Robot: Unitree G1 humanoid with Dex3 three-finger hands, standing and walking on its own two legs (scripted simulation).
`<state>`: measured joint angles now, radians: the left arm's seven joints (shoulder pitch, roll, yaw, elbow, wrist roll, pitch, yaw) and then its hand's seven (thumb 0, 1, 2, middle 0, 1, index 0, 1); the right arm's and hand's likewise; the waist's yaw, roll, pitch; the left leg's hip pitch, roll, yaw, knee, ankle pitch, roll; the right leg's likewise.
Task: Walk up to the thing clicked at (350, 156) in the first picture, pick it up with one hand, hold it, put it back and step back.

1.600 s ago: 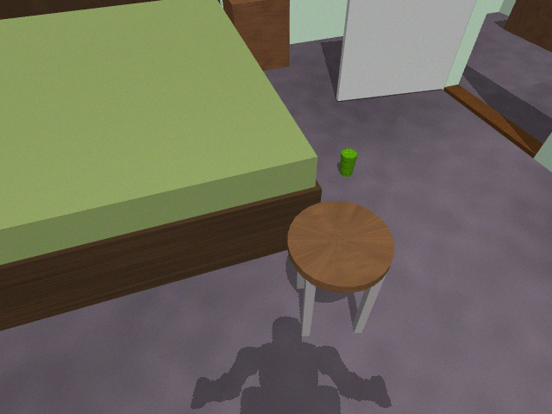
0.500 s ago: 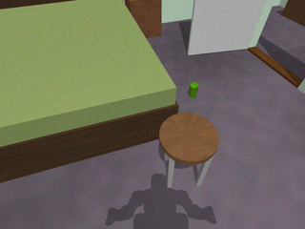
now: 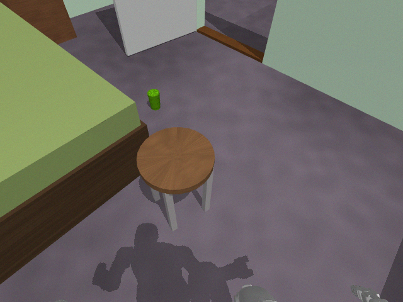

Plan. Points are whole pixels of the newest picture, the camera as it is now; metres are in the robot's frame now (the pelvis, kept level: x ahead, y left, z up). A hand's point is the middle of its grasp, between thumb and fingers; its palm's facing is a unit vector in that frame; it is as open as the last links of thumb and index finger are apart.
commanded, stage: walk up
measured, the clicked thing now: (154, 100) +1.46 +0.32 -0.71
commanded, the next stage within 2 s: none
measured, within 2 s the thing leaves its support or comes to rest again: neither
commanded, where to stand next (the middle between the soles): +0.07 -0.04 m, yaw -54 degrees
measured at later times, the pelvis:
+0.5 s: pelvis +0.04 -0.01 -0.02, yaw -24 degrees
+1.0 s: pelvis +0.04 +0.00 -0.03, yaw -40 degrees
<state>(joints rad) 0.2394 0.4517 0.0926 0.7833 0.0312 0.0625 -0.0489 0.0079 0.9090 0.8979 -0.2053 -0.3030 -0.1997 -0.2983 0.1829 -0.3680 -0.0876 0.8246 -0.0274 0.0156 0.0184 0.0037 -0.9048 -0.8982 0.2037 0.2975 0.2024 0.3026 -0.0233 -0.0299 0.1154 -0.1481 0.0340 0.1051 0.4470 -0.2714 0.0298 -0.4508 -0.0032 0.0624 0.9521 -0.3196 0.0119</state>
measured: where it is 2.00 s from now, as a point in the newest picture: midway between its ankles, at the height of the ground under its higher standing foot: outside the picture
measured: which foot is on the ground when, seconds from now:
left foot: down 0.00-0.20, up 0.22-0.56, down 0.58-1.00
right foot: up 0.00-0.18, down 0.20-0.60, up 0.62-1.00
